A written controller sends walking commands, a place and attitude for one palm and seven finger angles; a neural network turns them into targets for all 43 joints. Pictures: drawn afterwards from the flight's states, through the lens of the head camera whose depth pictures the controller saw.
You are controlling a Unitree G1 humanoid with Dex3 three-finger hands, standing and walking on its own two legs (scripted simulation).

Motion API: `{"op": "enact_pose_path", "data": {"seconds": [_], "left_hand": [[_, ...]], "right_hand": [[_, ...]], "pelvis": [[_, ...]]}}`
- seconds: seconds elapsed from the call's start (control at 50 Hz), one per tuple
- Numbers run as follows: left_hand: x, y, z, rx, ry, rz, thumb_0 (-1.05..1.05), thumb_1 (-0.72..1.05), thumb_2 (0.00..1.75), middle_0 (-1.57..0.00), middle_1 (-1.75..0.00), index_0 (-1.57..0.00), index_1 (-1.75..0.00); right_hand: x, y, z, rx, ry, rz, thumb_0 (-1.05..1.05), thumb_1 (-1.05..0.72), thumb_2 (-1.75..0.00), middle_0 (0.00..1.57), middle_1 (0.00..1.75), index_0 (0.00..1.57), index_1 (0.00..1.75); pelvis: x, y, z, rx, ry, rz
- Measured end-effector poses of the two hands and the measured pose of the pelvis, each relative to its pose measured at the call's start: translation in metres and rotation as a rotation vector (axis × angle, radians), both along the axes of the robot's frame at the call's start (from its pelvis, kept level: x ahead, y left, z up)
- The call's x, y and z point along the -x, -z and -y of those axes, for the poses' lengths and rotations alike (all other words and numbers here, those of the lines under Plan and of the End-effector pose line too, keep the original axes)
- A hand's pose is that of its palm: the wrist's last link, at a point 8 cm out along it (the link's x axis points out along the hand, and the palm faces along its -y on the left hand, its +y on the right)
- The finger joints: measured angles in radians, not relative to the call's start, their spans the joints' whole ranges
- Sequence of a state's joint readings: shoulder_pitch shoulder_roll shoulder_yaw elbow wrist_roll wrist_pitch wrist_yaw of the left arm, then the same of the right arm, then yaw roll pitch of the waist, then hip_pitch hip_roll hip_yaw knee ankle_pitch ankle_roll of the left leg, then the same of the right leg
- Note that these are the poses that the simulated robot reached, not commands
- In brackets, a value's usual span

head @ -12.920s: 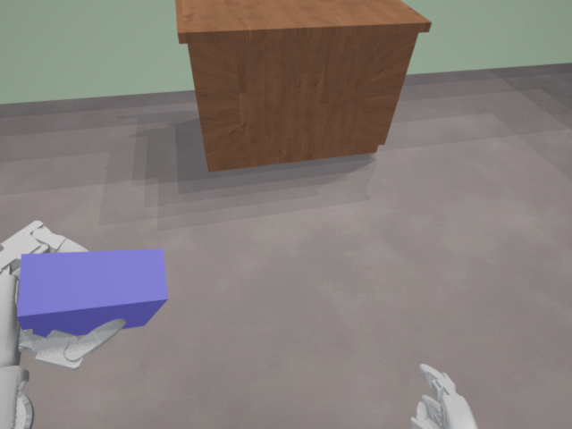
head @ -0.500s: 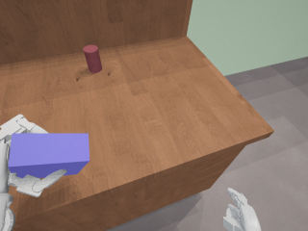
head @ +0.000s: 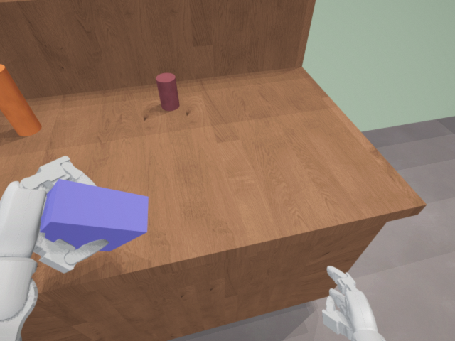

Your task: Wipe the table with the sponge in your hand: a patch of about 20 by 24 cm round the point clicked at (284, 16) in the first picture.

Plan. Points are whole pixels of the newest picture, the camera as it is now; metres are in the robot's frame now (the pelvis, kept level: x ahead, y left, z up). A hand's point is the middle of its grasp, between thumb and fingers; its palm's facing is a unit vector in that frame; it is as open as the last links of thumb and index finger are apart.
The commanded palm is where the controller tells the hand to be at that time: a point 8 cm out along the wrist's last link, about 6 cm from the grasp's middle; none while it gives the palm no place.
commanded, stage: turn the palm down, sponge in hand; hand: left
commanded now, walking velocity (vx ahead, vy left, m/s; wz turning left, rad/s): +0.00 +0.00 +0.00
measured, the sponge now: (102, 222) +0.24 +0.22 +0.13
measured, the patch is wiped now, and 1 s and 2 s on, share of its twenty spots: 0.00 0.00 0.00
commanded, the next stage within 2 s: move the sponge above the wiping area in 1.78 s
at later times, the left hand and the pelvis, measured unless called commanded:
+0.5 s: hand (63, 196) +0.24 +0.26 +0.18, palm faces +0.32 -0.44 -0.84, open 9.7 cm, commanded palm +0.21 +0.28 +0.22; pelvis +0.02 -0.02 +0.00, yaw -1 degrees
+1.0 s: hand (28, 198) +0.24 +0.31 +0.17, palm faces +0.21 -0.22 -0.95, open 9.7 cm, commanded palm +0.20 +0.29 +0.23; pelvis +0.01 +0.01 +0.01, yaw +0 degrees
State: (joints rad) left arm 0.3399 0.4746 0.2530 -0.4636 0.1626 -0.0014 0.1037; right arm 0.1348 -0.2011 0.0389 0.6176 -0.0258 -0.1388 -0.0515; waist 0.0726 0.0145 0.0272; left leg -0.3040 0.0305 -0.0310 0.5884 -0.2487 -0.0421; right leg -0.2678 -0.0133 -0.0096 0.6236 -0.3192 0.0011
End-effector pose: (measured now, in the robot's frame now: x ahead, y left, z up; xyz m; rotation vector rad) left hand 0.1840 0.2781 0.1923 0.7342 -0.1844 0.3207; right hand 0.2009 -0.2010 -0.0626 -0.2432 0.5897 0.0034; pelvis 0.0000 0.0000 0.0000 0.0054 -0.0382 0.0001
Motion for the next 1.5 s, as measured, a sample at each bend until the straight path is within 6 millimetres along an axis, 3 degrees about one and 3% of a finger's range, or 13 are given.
{"op": "enact_pose_path", "data": {"seconds": [0.1, 0.18, 0.28, 0.38, 0.5, 0.6, 0.78, 0.98, 1.1, 1.18, 1.34, 1.4, 1.5], "left_hand": [[-0.002, -0.024, -0.018, -0.074, -0.142, 0.026, -0.01, -0.46, 1.01, -0.80, -1.33, -0.80, -1.34], [-0.015, -0.016, -0.022, -0.091, -0.163, -0.174, -0.01, -0.46, 1.01, -0.80, -1.33, -0.80, -1.34], [-0.027, -0.004, 0.003, -0.156, -0.025, -0.284, -0.01, -0.46, 1.02, -0.80, -1.34, -0.80, -1.34], [-0.023, -0.021, 0.026, -0.247, 0.059, -0.143, -0.01, -0.46, 1.02, -0.80, -1.33, -0.80, -1.34], [-0.019, -0.030, 0.000, -0.288, -0.129, -0.142, 0.00, -0.46, 1.02, -0.80, -1.33, -0.80, -1.34], [-0.021, -0.016, -0.022, -0.322, -0.223, -0.304, -0.01, -0.46, 1.02, -0.80, -1.34, -0.80, -1.34], [-0.024, -0.026, 0.013, -0.447, -0.029, -0.219, -0.01, -0.46, 1.02, -0.80, -1.34, -0.80, -1.34], [-0.023, -0.034, -0.039, -0.470, -0.315, -0.325, 0.00, -0.46, 1.02, -0.80, -1.34, -0.79, -1.34], [-0.024, -0.013, -0.014, -0.537, -0.162, -0.419, -0.01, -0.46, 1.02, -0.80, -1.34, -0.79, -1.34], [-0.021, -0.022, 0.003, -0.630, -0.088, -0.340, 0.00, -0.46, 1.02, -0.80, -1.34, -0.79, -1.34], [-0.019, -0.048, -0.031, -0.626, -0.339, -0.305, 0.00, -0.46, 1.02, -0.80, -1.34, -0.79, -1.34], [-0.018, -0.038, -0.031, -0.608, -0.355, -0.370, 0.00, -0.46, 1.02, -0.80, -1.34, -0.79, -1.34], [-0.018, -0.011, -0.001, -0.634, -0.210, -0.453, 0.00, -0.46, 1.02, -0.80, -1.34, -0.79, -1.34]], "right_hand": [[-0.002, 0.008, 0.008, -0.001, -0.007, -0.035, 0.01, -0.90, -0.89, 0.20, 0.30, 0.20, 0.30], [-0.001, 0.012, 0.020, -0.017, 0.040, -0.038, 0.01, -0.90, -0.89, 0.20, 0.30, 0.20, 0.30], [0.000, 0.012, 0.036, -0.008, 0.097, -0.025, 0.01, -0.90, -0.89, 0.20, 0.30, 0.20, 0.30], [0.001, 0.011, 0.048, 0.017, 0.114, -0.037, 0.01, -0.90, -0.90, 0.20, 0.30, 0.20, 0.30], [-0.002, 0.017, 0.053, 0.015, 0.135, -0.083, 0.01, -0.90, -0.90, 0.20, 0.30, 0.20, 0.30], [-0.011, 0.017, 0.047, 0.013, 0.140, -0.077, 0.01, -0.90, -0.90, 0.20, 0.30, 0.20, 0.30], [-0.033, -0.003, 0.013, -0.012, 0.097, 0.014, 0.01, -0.90, -0.90, 0.20, 0.30, 0.20, 0.30], [-0.041, -0.005, -0.019, -0.057, 0.029, -0.019, 0.01, -0.90, -0.90, 0.20, 0.30, 0.20, 0.30], [-0.039, -0.006, -0.021, -0.035, 0.021, -0.017, 0.01, -0.90, -0.90, 0.20, 0.30, 0.19, 0.29], [-0.038, -0.008, -0.023, -0.030, 0.006, -0.016, 0.01, -0.90, -0.90, 0.20, 0.30, 0.19, 0.29], [-0.038, -0.004, -0.023, -0.072, -0.012, -0.043, 0.01, -0.90, -0.90, 0.20, 0.30, 0.20, 0.29], [-0.039, -0.004, -0.022, -0.078, -0.012, -0.035, 0.01, -0.90, -0.90, 0.20, 0.30, 0.20, 0.30], [-0.039, -0.002, -0.019, -0.069, -0.017, -0.022, 0.01, -0.90, -0.90, 0.20, 0.30, 0.21, 0.30]], "pelvis": [[0.000, -0.001, 0.010, 0.007, -0.018, 0.015], [-0.001, -0.003, 0.013, 0.002, -0.012, 0.022], [-0.005, -0.004, 0.016, -0.005, 0.005, 0.013], [-0.014, -0.003, 0.019, -0.004, 0.013, -0.003], [-0.022, -0.002, 0.017, -0.003, 0.013, -0.004], [-0.022, -0.003, 0.011, -0.005, 0.012, 0.001], [-0.020, -0.005, -0.002, 0.001, 0.015, 0.007], [-0.009, -0.010, -0.013, 0.002, 0.007, 0.021], [-0.003, -0.011, -0.016, 0.001, 0.007, 0.029], [-0.003, -0.011, -0.015, 0.003, 0.013, 0.037], [0.001, -0.013, -0.010, 0.002, 0.012, 0.042], [0.004, -0.013, -0.009, -0.001, 0.007, 0.039], [0.005, -0.012, -0.007, -0.004, 0.005, 0.040]]}}
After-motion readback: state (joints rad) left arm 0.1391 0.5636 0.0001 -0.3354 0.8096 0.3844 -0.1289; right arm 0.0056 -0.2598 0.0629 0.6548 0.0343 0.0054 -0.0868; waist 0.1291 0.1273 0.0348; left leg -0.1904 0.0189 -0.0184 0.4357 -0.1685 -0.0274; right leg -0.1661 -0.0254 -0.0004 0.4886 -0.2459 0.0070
